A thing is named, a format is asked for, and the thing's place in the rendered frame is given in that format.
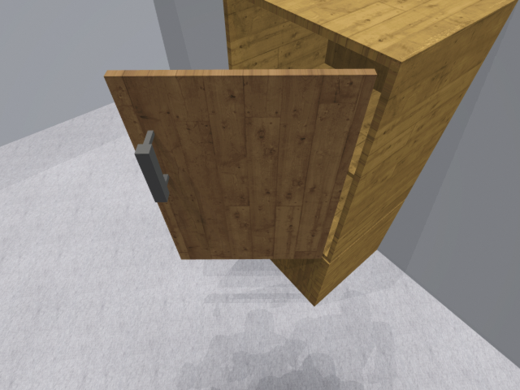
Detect cupboard door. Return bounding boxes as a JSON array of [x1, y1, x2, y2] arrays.
[[104, 69, 377, 260]]

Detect handle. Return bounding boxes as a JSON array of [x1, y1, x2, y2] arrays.
[[135, 131, 169, 202]]

